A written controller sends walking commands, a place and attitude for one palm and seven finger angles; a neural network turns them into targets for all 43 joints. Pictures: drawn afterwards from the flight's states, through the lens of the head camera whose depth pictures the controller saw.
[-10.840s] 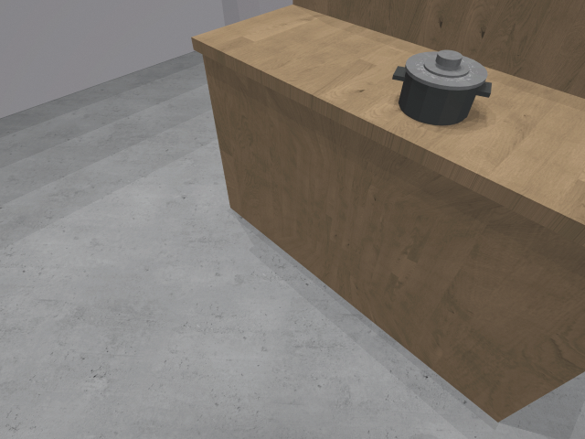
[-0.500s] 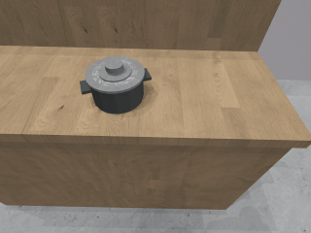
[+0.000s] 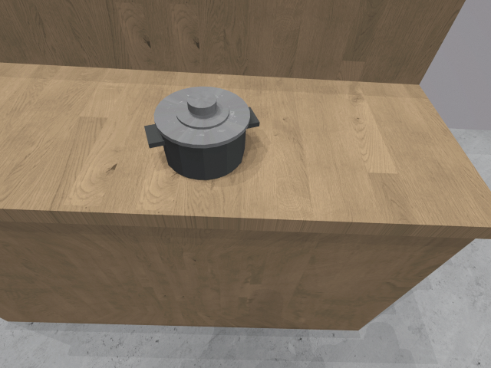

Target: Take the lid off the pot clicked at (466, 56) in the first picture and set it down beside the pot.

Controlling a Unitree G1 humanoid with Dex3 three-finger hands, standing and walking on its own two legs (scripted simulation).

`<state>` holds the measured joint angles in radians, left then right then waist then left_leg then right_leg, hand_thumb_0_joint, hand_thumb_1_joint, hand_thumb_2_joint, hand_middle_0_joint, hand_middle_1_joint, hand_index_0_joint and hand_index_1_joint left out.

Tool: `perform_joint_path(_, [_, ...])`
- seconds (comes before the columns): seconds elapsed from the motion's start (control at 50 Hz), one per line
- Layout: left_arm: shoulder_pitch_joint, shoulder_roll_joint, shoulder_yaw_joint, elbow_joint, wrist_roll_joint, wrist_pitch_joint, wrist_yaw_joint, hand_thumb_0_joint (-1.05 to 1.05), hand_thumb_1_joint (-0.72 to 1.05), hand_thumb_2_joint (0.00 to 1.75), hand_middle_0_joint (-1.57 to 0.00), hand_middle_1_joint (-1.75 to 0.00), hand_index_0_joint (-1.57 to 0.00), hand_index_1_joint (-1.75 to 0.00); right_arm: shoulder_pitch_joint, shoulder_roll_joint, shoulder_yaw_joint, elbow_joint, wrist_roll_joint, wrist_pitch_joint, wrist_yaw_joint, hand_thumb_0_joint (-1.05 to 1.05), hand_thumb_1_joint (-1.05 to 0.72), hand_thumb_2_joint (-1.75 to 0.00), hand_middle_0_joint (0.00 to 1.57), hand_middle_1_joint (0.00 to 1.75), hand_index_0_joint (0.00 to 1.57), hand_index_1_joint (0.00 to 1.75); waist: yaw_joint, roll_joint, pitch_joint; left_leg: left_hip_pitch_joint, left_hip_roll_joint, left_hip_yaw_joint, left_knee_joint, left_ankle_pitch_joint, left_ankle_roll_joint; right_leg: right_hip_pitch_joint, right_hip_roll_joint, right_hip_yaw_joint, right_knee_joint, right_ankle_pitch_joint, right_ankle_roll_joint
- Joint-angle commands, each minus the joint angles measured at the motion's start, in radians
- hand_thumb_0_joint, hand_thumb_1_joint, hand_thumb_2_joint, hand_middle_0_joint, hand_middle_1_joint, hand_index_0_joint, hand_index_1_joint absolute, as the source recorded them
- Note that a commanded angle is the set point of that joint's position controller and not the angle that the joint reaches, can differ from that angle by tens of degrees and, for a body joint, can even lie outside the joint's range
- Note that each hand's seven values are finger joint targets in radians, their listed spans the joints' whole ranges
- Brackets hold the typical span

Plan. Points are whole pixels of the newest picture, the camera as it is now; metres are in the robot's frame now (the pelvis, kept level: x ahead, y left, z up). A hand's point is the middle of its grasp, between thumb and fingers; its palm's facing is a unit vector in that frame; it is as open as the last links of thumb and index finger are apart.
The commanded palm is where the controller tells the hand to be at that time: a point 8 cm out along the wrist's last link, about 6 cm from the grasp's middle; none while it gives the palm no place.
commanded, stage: look again from close up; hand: left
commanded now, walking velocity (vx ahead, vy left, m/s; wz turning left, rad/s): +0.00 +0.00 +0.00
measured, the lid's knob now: (202, 103) +0.51 +0.12 +0.16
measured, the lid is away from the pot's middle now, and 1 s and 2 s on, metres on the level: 0.00 0.00 0.00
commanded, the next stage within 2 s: lift the closed hand beside the body in 0.26 s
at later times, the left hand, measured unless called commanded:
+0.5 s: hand out of the picture +0.12 +0.19 -0.09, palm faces +0.21 -0.94 -0.26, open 7.0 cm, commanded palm +0.08 +0.23 -0.03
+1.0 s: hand (100, 366) +0.12 +0.19 +0.04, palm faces +0.32 -0.88 -0.35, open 3.0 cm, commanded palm +0.07 +0.23 +0.10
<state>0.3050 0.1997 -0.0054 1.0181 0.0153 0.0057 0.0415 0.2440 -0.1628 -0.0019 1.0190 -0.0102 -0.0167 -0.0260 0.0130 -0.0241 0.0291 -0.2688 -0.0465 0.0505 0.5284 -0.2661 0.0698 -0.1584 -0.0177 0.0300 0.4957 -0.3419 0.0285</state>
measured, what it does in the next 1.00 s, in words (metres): stands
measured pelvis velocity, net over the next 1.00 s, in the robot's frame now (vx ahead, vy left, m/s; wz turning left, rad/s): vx -0.01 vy -0.05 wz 0.04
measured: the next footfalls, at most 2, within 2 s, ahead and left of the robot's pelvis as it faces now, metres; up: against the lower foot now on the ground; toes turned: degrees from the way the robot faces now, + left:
none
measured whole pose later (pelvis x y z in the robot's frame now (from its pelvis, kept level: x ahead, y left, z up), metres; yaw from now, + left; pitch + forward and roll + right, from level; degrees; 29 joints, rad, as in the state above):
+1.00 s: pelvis -0.01 -0.05 +0.01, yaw +2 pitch -3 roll -1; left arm 0.64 0.27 0.16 -0.20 -0.04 -0.06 0.07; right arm 0.15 -0.23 0.00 0.60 -0.02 -0.08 -0.04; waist 0.07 0.04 0.03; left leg -0.16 0.01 -0.02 0.37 -0.16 0.00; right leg -0.01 0.05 -0.03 0.28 -0.22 -0.03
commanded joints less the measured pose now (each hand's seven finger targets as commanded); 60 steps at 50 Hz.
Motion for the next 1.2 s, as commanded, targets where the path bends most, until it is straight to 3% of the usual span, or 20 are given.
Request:
perform_joint_path(0.0, [0.078,0.084,0.016,-0.021,-0.002,-0.017,0.01,0.0,0.9,0.9,-0.2,-0.3,-0.2,-0.3,0.027,-0.123,-0.022,-0.037,0.006,-0.022,-0.005,0.0,-0.9,-0.9,0.2,0.3,0.2,0.3,-0.001,0.043,-0.016,0.093,0.15,-0.166,-0.113,0.265,-0.006,-0.057,-0.054,0.033,-0.063,0.17,-0.055])
perform_joint_path(0.32, [0.074,0.079,0.012,0.01,-0.003,-0.019,0.008,0.0,0.9,0.9,-0.2,-0.3,-0.2,-0.3,0.024,-0.108,-0.023,0.002,0.01,-0.018,-0.006,0.0,-0.9,-0.9,0.2,0.3,0.2,0.3,-0.004,0.031,0.01,0.106,0.14,-0.144,-0.115,0.245,-0.013,-0.054,-0.069,0.047,-0.094,0.207,-0.056])
perform_joint_path(0.34, [0.037,0.123,-0.009,-0.01,-0.014,-0.051,0.014,0.0,0.9,0.9,-0.2,-0.3,-0.2,-0.3,0.088,-0.105,-0.006,-0.015,-0.017,-0.022,0.003,0.0,-0.9,-0.9,0.2,0.3,0.2,0.3,-0.037,0.214,-0.058,0.206,0.087,-0.162,-0.145,0.462,0.006,-0.019,0.001,-0.025,-0.002,0.216,-0.081])
perform_joint_path(0.36, [-0.507,0.365,0.136,-1.08,-0.146,-0.158,0.079,0.0,0.9,0.9,-0.24,-0.35,-0.24,-0.35,-0.15,-0.265,-0.033,-0.302,0.052,-0.158,0.019,0.0,-0.9,-0.9,0.2,0.3,0.2,0.3,0.021,0.219,-0.306,0.272,0.007,-0.154,-0.145,0.358,-0.043,-0.083,0.025,-0.021,-0.046,0.141,-0.058])
perform_joint_path(0.38, [-0.13,0.176,-0.036,-1.143,-0.131,-0.096,0.118,0.0,0.9,0.9,-0.29,-0.4,-0.29,-0.4,-0.044,-0.205,-0.01,-0.329,0.069,-0.253,-0.011,0.0,-0.9,-0.9,0.2,0.3,0.2,0.3,-0.036,0.307,-0.338,0.374,0.066,-0.112,-0.152,0.425,-0.111,-0.04,0.037,-0.058,-0.056,0.212,-0.093])
perform_joint_path(0.4, [-0.065,0.138,0.032,-0.94,-0.093,-0.038,0.152,0.0,0.9,0.9,-0.33,-0.44,-0.33,-0.44,-0.045,-0.182,-0.009,-0.214,0.059,-0.261,-0.021,0.0,-0.9,-0.9,0.2,0.3,0.2,0.3,-0.021,0.237,-0.266,0.311,0.082,-0.122,-0.182,0.46,-0.131,-0.028,0.028,-0.051,-0.041,0.225,-0.087])
perform_joint_path(0.42, [0.086,0.012,-0.022,-0.943,-0.092,0.004,0.16,0.0,0.9,0.9,-0.38,-0.49,-0.38,-0.49,-0.049,-0.172,-0.019,-0.222,0.067,-0.267,-0.009,0.0,-0.9,-0.9,0.2,0.3,0.2,0.3,-0.016,0.213,-0.187,0.313,0.071,-0.148,-0.208,0.491,-0.118,-0.033,0.03,-0.071,-0.068,0.225,-0.079])
perform_joint_path(0.44, [0.267,0.033,0.042,-0.841,-0.06,0.028,0.171,0.0,0.9,0.9,-0.42,-0.54,-0.42,-0.54,-0.078,-0.174,-0.033,-0.227,0.053,-0.259,0.005,0.0,-0.9,-0.9,0.2,0.3,0.2,0.3,0.008,0.109,-0.127,0.28,0.07,-0.146,-0.202,0.534,-0.097,-0.027,0.038,-0.095,-0.102,0.22,-0.074])
perform_joint_path(0.5, [0.369,0.016,0.064,-0.767,-0.01,0.012,0.116,0.0,0.9,0.9,-0.55,-0.68,-0.55,-0.68,-0.116,-0.177,-0.069,-0.33,0.035,-0.191,0.057,0.0,-0.9,-0.9,0.2,0.3,0.2,0.3,0.015,-0.113,0.056,0.127,0.06,-0.118,-0.173,0.417,-0.071,-0.086,0.037,-0.121,-0.165,0.268,-0.059])
perform_joint_path(0.56, [0.599,0.066,0.15,-0.867,-0.036,-0.033,0.067,0.0,0.9,0.9,-0.68,-0.83,-0.68,-0.83,-0.153,-0.171,-0.089,-0.436,0.033,-0.14,0.068,0.0,-0.9,-0.9,0.2,0.3,0.2,0.3,0.078,-0.084,0.013,0.091,0.051,-0.08,-0.183,0.301,-0.064,-0.017,0.031,-0.105,-0.178,0.218,-0.06])
perform_joint_path(0.64, [0.258,0.222,0.216,-1.25,-0.033,-0.117,0.057,0.0,0.9,0.9,-0.86,-1.02,-0.86,-1.02,-0.182,-0.166,-0.053,-0.547,0.025,-0.137,0.049,0.0,-0.9,-0.9,0.2,0.3,0.2,0.3,0.015,0.061,-0.018,0.157,0.036,-0.036,-0.163,0.134,-0.05,-0.101,0.033,-0.062,-0.233,0.136,-0.043])
perform_joint_path(0.7, [0.153,0.175,0.185,-1.246,-0.042,-0.123,0.064,0.0,0.9,0.9,-0.99,-1.16,-0.99,-1.16,-0.174,-0.171,-0.037,-0.56,0.011,-0.123,0.015,0.0,-0.9,-0.9,0.2,0.3,0.2,0.3,-0.014,0.015,0.018,0.188,0.022,-0.03,-0.155,0.039,-0.037,-0.148,0.041,-0.042,-0.289,0.032,-0.035])
perform_joint_path(0.8, [0.248,0.16,0.161,-1.413,-0.056,-0.13,0.053,0.0,0.9,0.9,-1.21,-1.4,-1.21,-1.4,-0.167,-0.173,-0.034,-0.589,0.002,-0.132,-0.014,0.0,-0.9,-0.9,0.2,0.3,0.2,0.3,0.013,0.069,-0.1,0.287,0.017,-0.02,-0.152,0.131,-0.024,-0.07,0.035,-0.032,-0.299,0.115,-0.036])
perform_joint_path(0.84, [0.278,0.23,0.24,-1.407,-0.05,-0.122,0.062,0.0,0.9,0.9,-1.3,-1.5,-1.3,-1.5,-0.183,-0.186,-0.033,-0.575,-0.006,-0.13,-0.015,0.0,-0.9,-0.9,0.2,0.3,0.2,0.3,0.023,0.078,-0.095,0.291,0.01,-0.02,-0.156,0.168,-0.027,-0.067,0.042,-0.036,-0.315,0.163,-0.032])
perform_joint_path(0.9, [0.344,0.186,0.243,-1.381,-0.063,-0.118,0.05,0.0,0.9,0.9,-1.3,-1.5,-1.3,-1.5,-0.185,-0.17,-0.042,-0.567,-0.002,-0.109,-0.025,0.0,-0.9,-0.9,0.2,0.3,0.2,0.3,0.03,0.001,-0.014,0.259,0.018,-0.02,-0.168,0.206,-0.023,-0.033,0.031,-0.04,-0.301,0.266,-0.024])
perform_joint_path(0.94, [0.335,0.265,0.326,-1.41,-0.063,-0.125,0.051,0.0,0.9,0.9,-1.3,-1.5,-1.3,-1.5,-0.213,-0.182,-0.043,-0.566,-0.007,-0.103,-0.024,0.0,-0.9,-0.9,0.2,0.3,0.2,0.3,0.045,0.019,-0.011,0.274,0.01,-0.017,-0.167,0.229,-0.028,-0.036,0.034,-0.031,-0.324,0.305,-0.017])
perform_joint_path(1.0, [0.362,0.217,0.269,-1.574,-0.065,-0.141,0.039,0.0,0.9,0.9,-1.3,-1.5,-1.3,-1.5,-0.199,-0.166,-0.032,-0.594,-0.003,-0.114,-0.03,0.0,-0.9,-0.9,0.2,0.3,0.2,0.3,0.055,0.076,-0.075,0.285,0.017,-0.018,-0.168,0.299,-0.025,0.033,0.034,-0.039,-0.281,0.395,-0.02])
perform_joint_path(1.04, [0.383,0.293,0.363,-1.541,-0.058,-0.133,0.049,0.0,0.9,0.9,-1.3,-1.5,-1.3,-1.5,-0.22,-0.177,-0.035,-0.578,-0.01,-0.113,-0.027,0.0,-0.9,-0.9,0.2,0.3,0.2,0.3,0.065,0.055,-0.064,0.286,0.011,-0.018,-0.164,0.317,-0.031,0.018,0.046,-0.037,-0.303,0.426,-0.011])
perform_joint_path(1.1, [0.471,0.192,0.297,-1.496,-0.063,-0.133,0.029,0.0,0.9,0.9,-1.3,-1.5,-1.3,-1.5,-0.204,-0.161,-0.042,-0.573,-0.003,-0.104,-0.028,0.0,-0.9,-0.9,0.2,0.3,0.2,0.3,0.061,0.01,-0.028,0.274,0.025,-0.018,-0.174,0.328,-0.026,0.029,0.044,-0.054,-0.277,0.436,-0.013])
perform_joint_path(1.18, [0.416,0.25,0.336,-1.574,-0.059,-0.155,0.023,0.0,0.9,0.9,-1.3,-1.5,-1.3,-1.5,-0.217,-0.181,-0.048,-0.583,-0.006,-0.11,-0.024,0.0,-0.9,-0.9,0.2,0.3,0.2,0.3,0.066,0.019,-0.064,0.293,0.024,-0.008,-0.168,0.333,-0.024,0.015,0.053,-0.048,-0.29,0.411,-0.011])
